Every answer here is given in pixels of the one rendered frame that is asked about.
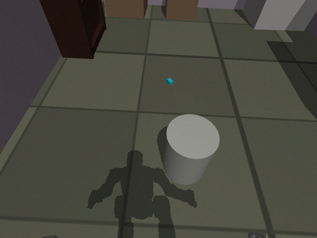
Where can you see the bookshelf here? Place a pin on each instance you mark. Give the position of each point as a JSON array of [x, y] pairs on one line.
[[77, 26]]

